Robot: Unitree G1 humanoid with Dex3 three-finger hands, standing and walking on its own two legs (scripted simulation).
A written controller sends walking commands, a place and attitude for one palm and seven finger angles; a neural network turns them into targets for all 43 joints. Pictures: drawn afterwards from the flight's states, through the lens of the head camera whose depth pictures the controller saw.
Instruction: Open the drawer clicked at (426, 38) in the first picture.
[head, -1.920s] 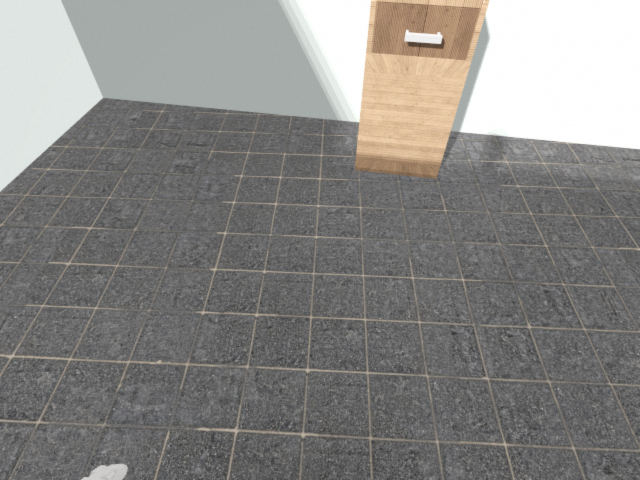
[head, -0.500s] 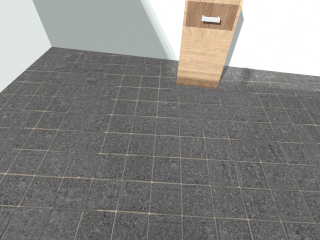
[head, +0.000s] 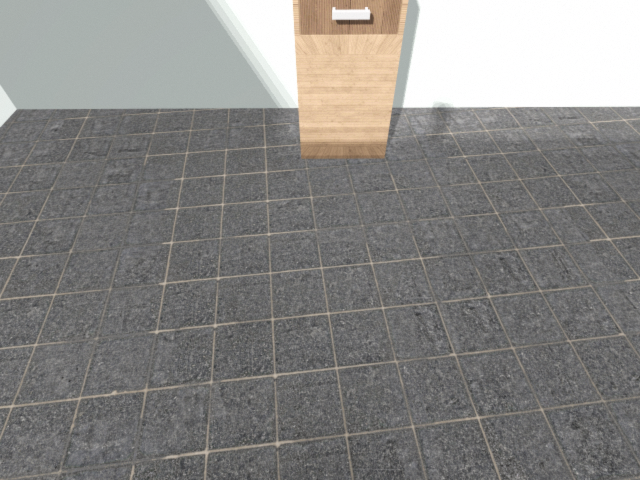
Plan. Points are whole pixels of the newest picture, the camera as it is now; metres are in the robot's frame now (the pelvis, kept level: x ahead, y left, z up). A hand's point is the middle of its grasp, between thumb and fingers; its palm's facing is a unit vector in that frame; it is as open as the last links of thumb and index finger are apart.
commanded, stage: walk to a spot facing it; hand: left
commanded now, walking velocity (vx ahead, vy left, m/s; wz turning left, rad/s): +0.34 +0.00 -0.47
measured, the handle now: (350, 12) +1.59 +0.00 -0.07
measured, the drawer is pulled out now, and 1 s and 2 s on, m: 0.00 0.00 0.00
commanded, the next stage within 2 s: turn to face it in 1.66 s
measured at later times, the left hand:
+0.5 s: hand (180, 417) +0.23 +0.24 -0.18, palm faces -0.14 -0.97 -0.18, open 7.4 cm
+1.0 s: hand (315, 231) +0.62 +0.06 -0.16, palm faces -0.45 -0.88 -0.16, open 7.3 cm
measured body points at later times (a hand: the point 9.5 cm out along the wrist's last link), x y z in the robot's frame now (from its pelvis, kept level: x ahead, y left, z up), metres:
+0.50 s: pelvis +0.21 +0.05 +0.00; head +0.24 +0.07 +0.45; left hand +0.24 +0.30 -0.16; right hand +0.29 -0.20 -0.12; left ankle +0.27 +0.13 -0.72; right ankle +0.06 -0.06 -0.62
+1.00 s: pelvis +0.42 -0.04 +0.00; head +0.46 -0.05 +0.45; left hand +0.64 +0.10 -0.14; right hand +0.22 -0.18 -0.15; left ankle +0.33 +0.13 -0.64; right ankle +0.44 -0.14 -0.72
